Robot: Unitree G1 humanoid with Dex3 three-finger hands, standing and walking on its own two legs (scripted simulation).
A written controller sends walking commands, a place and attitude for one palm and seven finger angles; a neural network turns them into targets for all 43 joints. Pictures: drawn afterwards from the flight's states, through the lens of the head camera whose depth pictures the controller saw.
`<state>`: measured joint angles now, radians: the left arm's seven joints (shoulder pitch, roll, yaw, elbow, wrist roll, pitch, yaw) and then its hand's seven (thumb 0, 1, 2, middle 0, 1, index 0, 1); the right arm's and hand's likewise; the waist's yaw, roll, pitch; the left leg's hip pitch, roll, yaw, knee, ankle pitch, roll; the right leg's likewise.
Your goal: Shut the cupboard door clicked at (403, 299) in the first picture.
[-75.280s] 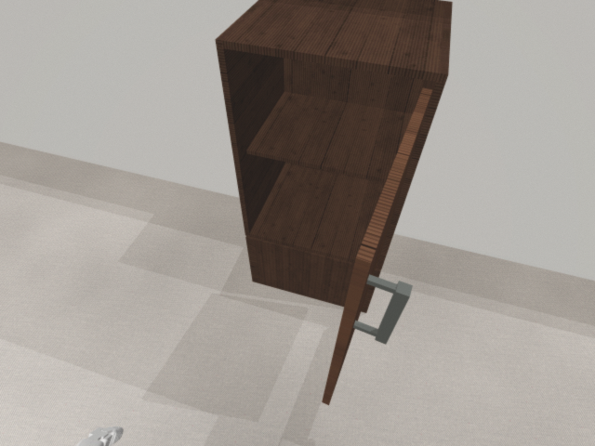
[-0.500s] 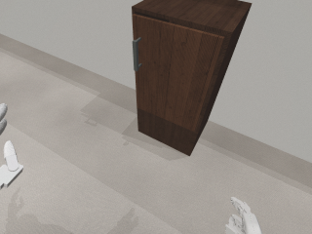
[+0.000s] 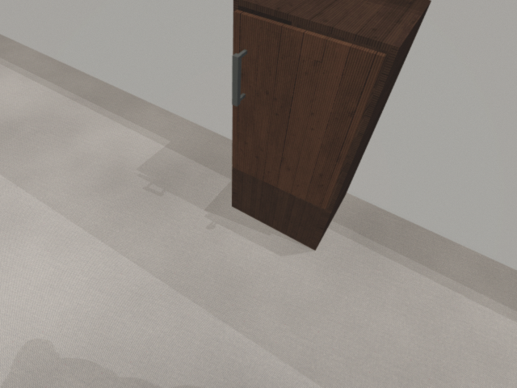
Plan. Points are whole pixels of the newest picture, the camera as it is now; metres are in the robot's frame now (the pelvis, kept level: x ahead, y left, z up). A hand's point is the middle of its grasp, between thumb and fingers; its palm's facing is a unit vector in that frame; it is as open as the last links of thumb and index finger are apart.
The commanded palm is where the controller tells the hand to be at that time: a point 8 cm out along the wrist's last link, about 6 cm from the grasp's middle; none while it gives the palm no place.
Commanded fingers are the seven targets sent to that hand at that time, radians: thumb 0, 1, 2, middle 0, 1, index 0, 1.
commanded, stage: let the arm hang, fingers relaxed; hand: left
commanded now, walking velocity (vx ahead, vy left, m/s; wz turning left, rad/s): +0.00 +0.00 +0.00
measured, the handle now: (240, 78) +0.94 +0.09 -0.03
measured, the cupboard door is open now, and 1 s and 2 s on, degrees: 2 2 2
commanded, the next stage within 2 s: look to check the result in 0.76 s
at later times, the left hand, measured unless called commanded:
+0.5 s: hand out of the picture -0.03 +0.17 -0.17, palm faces +0.00 -0.99 -0.17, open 7.4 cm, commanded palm none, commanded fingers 0.00 0.90 0.90 -0.20 -0.30 -0.20 -0.30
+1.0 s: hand out of the picture -0.02 +0.19 -0.17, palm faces -0.02 -0.98 -0.20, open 7.4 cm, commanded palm none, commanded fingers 0.00 0.90 0.90 -0.20 -0.30 -0.20 -0.30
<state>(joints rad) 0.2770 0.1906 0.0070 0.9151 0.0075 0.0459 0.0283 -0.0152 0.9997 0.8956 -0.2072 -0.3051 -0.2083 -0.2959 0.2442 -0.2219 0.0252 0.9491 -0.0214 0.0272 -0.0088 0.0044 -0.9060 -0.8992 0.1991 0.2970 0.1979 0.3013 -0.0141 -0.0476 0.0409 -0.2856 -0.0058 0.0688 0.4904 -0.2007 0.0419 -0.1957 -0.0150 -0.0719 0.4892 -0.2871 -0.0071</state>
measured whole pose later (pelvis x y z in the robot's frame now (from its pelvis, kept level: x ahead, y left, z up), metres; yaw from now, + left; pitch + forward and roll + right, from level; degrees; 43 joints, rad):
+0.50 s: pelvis +0.00 +0.01 +0.01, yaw -2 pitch -2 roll +0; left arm 0.34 0.13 -0.01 1.15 0.02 0.00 0.03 0.00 0.91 0.90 -0.20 -0.30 -0.20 -0.29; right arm 0.32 -0.12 0.00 1.13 -0.01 0.01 -0.03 0.00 -0.91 -0.90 0.20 0.30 0.20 0.30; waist -0.01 0.00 0.01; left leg -0.21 -0.02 0.10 0.39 -0.16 0.06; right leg -0.15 -0.03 -0.04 0.41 -0.24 0.01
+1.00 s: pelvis +0.00 +0.01 +0.01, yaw -2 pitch -2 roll +0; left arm 0.32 0.17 0.01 1.15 0.02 0.00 0.03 0.00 0.91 0.90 -0.20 -0.30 -0.20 -0.30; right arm 0.31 -0.16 -0.01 1.13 -0.01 0.00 -0.04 0.00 -0.91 -0.90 0.20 0.30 0.20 0.30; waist -0.01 -0.01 0.03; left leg -0.19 -0.02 0.11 0.37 -0.15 0.06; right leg -0.13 -0.03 -0.03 0.39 -0.23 0.01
